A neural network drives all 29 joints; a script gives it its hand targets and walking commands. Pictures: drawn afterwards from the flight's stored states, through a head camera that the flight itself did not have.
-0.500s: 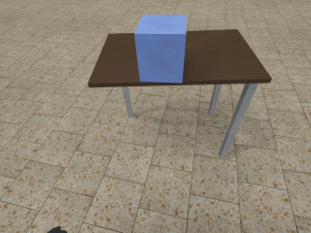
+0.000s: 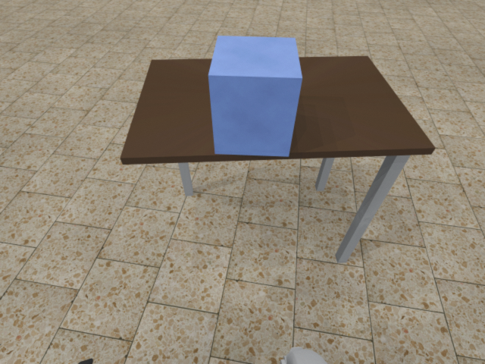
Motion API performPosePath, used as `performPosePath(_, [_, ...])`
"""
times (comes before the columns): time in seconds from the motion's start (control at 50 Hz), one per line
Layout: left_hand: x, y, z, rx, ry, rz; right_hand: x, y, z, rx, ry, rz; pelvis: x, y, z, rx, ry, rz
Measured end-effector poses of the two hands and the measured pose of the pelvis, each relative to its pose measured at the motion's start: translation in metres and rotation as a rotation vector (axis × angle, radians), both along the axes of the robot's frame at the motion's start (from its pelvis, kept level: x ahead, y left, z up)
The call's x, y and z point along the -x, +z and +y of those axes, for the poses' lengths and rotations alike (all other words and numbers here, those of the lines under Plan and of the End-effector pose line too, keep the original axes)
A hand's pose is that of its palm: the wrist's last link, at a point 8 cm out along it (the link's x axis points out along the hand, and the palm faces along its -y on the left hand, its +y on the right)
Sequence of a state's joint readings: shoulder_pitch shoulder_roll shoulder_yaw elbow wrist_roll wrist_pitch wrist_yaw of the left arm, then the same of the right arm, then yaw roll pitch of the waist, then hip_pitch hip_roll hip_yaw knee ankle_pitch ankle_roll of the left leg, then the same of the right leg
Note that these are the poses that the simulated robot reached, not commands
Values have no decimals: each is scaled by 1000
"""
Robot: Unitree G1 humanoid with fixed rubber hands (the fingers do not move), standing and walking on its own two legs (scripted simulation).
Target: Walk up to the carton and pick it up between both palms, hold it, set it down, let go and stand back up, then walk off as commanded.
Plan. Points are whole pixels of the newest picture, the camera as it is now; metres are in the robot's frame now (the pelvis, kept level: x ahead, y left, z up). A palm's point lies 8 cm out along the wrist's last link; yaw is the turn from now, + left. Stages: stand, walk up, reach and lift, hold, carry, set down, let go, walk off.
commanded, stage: walk up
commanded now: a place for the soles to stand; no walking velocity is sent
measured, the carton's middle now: (254, 97) +0.70 -0.03 +0.07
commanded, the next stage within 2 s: none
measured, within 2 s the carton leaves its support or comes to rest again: neither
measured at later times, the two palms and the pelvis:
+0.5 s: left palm out of the picture +0.16 +0.29 -0.09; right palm out of the picture +0.11 -0.34 -0.10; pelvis +0.06 -0.02 -0.01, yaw -1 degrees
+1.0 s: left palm (80, 356) +0.19 +0.29 -0.09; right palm (450, 354) +0.16 -0.34 -0.10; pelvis +0.07 -0.02 -0.01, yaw -1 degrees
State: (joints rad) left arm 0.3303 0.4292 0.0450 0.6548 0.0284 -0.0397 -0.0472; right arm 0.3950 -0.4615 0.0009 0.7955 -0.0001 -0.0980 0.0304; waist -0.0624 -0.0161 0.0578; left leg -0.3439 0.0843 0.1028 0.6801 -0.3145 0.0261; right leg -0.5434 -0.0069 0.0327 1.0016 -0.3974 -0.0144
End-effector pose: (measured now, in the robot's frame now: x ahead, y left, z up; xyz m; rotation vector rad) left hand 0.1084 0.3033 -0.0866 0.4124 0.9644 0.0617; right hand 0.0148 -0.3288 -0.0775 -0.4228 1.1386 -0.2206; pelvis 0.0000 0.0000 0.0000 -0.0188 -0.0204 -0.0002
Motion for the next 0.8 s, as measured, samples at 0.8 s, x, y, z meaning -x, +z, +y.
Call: performPosePath(0.8, [-74, 0, -16, -43, 28, -17, -134, -20, -10, -32, 22, -86, -69, -9, -20, -21, -22, 20])
